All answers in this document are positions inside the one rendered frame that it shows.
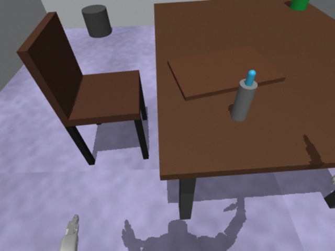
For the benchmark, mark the table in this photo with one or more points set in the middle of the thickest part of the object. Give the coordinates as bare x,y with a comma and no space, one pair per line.
290,125

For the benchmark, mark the left robot hand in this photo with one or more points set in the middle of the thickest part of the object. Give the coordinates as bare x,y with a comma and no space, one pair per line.
70,241

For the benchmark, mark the chair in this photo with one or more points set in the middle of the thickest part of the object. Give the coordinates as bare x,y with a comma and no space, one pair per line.
79,99

